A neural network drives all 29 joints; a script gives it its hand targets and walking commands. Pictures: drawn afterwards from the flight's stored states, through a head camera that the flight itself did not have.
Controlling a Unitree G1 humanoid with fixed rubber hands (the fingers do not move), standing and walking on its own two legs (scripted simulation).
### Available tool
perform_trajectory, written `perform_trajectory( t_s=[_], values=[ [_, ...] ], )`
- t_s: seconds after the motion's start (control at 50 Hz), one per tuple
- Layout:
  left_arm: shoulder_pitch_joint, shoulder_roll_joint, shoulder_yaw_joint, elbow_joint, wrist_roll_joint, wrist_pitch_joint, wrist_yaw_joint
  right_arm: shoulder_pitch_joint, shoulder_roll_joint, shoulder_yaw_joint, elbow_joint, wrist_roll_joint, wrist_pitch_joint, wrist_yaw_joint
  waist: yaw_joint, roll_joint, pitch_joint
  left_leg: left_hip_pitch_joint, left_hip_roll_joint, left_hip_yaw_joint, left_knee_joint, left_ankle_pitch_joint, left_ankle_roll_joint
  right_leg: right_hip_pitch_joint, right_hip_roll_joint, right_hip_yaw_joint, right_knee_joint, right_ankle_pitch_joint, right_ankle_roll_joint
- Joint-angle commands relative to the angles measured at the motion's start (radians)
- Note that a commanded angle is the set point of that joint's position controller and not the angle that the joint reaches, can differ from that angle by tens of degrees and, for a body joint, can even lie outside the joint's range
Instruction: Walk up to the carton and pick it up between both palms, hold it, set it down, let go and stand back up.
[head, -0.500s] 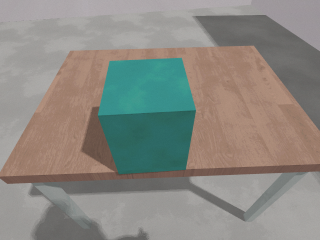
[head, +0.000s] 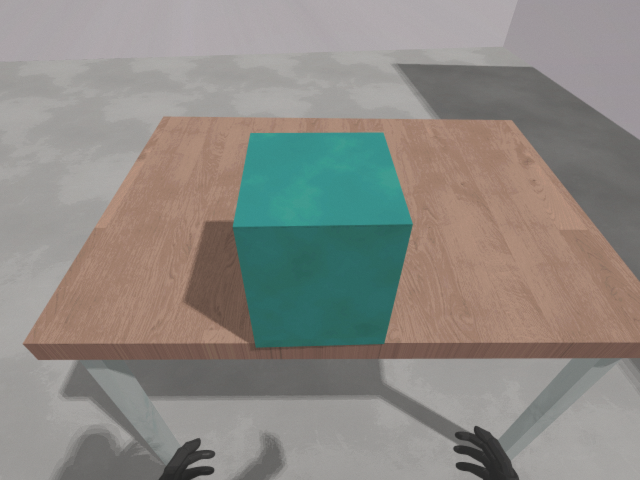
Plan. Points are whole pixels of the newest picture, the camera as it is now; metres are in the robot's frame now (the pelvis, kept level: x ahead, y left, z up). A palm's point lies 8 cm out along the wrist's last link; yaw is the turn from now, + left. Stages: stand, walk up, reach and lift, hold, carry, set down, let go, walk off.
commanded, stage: reach and lift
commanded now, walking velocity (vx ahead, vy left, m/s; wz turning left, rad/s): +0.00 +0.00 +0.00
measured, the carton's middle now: (318, 241) +0.45 +0.02 +0.07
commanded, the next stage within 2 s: none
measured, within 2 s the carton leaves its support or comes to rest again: neither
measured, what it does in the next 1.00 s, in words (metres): stands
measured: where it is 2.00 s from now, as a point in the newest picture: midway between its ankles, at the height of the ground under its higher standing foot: outside the picture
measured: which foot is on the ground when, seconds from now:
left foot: down 0.00-1.00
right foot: down 0.00-1.00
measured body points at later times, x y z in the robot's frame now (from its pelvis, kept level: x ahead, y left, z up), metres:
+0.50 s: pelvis +0.01 +0.01 +0.00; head +0.00 +0.01 +0.45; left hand +0.19 +0.21 -0.04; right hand +0.18 -0.21 -0.05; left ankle +0.00 +0.11 -0.74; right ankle +0.02 -0.08 -0.74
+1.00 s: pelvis +0.03 +0.02 +0.01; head +0.03 +0.02 +0.46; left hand +0.24 +0.22 +0.03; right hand +0.24 -0.19 +0.02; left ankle +0.00 +0.11 -0.74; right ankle +0.02 -0.08 -0.74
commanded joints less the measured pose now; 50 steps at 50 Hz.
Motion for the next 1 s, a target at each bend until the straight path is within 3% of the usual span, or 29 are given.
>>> perform_trajectory(
  t_s=[0.0,0.06,0.12,0.22,0.32,0.42,0.56,0.74,0.98],
  values=[
    [-0.239,0.102,-0.018,-0.179,-0.051,-0.071,0.069,-0.129,-0.067,-0.082,-0.225,-0.042,0.044,0.044,0.007,0.001,0.063,-0.156,0.030,-0.031,-0.115,-0.181,-0.014,-0.031,-0.078,0.088,-0.086,-0.188,0.031],
    [-0.258,0.113,-0.045,-0.226,-0.084,-0.106,0.101,-0.093,-0.080,-0.097,-0.273,-0.016,0.057,0.058,0.004,0.053,-0.015,-0.190,0.029,-0.028,-0.092,-0.189,-0.005,-0.023,-0.089,0.104,-0.047,-0.158,0.035],
    [-0.191,0.112,-0.059,-0.248,-0.104,-0.120,0.111,-0.019,-0.091,-0.083,-0.315,0.014,0.055,0.058,0.009,0.061,-0.079,-0.165,0.025,-0.029,-0.074,-0.115,-0.006,-0.009,-0.090,0.110,-0.042,-0.082,0.037],
    [-0.049,0.092,-0.048,-0.239,-0.098,-0.086,0.092,0.066,-0.107,-0.027,-0.392,0.060,0.061,0.033,0.033,0.012,-0.062,-0.120,0.031,-0.047,-0.089,0.007,-0.013,0.035,-0.077,0.099,-0.078,0.029,0.033],
    [-0.032,0.087,-0.016,-0.305,-0.091,-0.058,0.077,0.082,-0.120,-0.006,-0.531,0.078,0.078,0.006,0.049,-0.045,0.007,-0.088,0.038,-0.050,-0.127,0.038,-0.018,0.066,-0.069,0.091,-0.123,0.058,0.033],
    [-0.048,0.095,-0.031,-0.402,-0.118,-0.133,0.094,0.123,-0.138,-0.017,-0.664,0.088,0.063,0.001,0.055,-0.025,-0.010,-0.082,0.039,-0.033,-0.142,0.040,-0.020,0.080,-0.063,0.086,-0.122,0.079,0.040],
    [-0.017,0.102,-0.055,-0.469,-0.146,-0.226,0.112,0.207,-0.155,0.010,-0.690,0.155,0.041,-0.002,0.060,0.056,-0.062,-0.025,0.041,-0.032,-0.119,0.167,-0.034,0.091,-0.056,0.091,-0.124,0.165,0.035],
    [0.018,0.108,-0.038,-0.548,-0.165,-0.274,0.089,0.211,-0.197,0.037,-0.797,0.218,-0.009,-0.037,0.054,0.023,-0.082,0.033,0.032,-0.052,-0.101,0.393,-0.047,0.167,-0.039,0.097,-0.150,0.364,0.034],
    [-0.088,0.108,-0.011,-0.629,-0.198,-0.264,0.081,0.086,-0.216,0.039,-0.913,0.254,0.016,-0.070,0.057,0.013,-0.062,0.051,0.033,-0.053,-0.142,0.323,-0.051,0.218,-0.041,0.086,-0.184,0.327,0.035]
  ],
)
